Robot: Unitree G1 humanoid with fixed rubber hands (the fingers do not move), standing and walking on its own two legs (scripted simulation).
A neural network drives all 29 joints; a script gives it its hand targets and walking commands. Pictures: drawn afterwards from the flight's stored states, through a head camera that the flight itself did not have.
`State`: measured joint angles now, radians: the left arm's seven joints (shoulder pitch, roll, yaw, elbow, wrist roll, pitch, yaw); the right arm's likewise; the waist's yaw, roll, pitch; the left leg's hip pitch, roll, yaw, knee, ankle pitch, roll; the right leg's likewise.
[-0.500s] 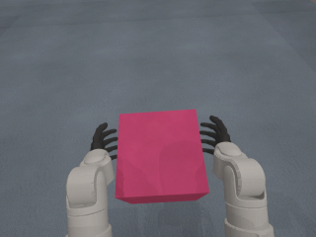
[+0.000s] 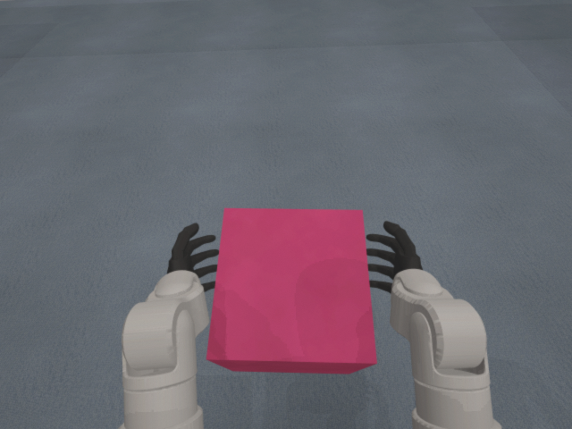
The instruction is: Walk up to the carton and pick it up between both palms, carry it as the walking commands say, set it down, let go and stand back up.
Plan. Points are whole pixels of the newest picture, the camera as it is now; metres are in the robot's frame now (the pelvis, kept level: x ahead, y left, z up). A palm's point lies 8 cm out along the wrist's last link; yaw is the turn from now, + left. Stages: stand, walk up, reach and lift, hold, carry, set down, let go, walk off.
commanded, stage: carry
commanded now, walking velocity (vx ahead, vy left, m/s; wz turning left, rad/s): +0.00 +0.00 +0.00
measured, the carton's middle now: (291, 298) +0.31 +0.00 -0.01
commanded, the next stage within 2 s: none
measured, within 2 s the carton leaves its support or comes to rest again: neither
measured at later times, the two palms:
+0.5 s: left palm (203, 163) +0.50 +0.13 +0.10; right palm (372, 160) +0.49 -0.14 +0.10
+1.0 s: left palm (201, 125) +0.62 +0.15 +0.09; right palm (348, 114) +0.61 -0.12 +0.10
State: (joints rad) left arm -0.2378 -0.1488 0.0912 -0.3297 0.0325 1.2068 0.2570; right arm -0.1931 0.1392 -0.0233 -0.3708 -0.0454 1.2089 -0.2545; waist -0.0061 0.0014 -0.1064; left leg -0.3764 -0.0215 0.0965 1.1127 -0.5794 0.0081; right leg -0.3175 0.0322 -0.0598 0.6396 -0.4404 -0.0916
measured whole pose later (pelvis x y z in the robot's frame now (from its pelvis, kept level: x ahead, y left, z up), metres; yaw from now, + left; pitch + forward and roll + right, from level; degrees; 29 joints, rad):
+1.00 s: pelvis +0.34 +0.01 +0.00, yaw +0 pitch +7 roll +0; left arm -0.21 -0.14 0.08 -0.33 0.04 1.20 0.25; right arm -0.19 0.14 -0.01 -0.37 -0.06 1.22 -0.25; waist -0.01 -0.01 -0.13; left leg -0.31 0.00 0.10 0.62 -0.39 0.03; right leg -0.31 0.02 -0.06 0.69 -0.42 -0.06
